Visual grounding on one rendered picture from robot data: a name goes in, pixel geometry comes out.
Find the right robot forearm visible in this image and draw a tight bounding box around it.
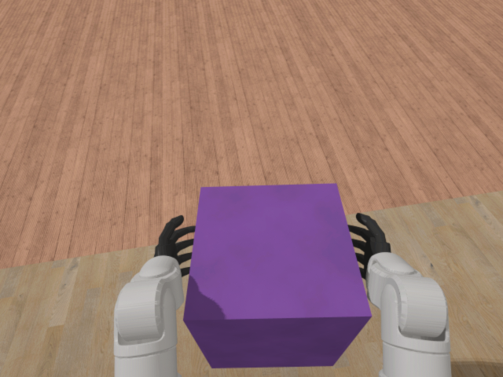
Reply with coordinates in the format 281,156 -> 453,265
365,252 -> 452,377

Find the left robot hand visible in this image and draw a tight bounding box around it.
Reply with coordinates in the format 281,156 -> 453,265
154,215 -> 196,277

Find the carton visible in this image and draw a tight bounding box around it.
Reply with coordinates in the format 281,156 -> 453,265
183,183 -> 372,368

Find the right robot hand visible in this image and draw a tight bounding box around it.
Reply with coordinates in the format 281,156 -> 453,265
348,213 -> 391,279

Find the left robot forearm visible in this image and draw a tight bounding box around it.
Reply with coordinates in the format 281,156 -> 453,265
114,255 -> 185,377

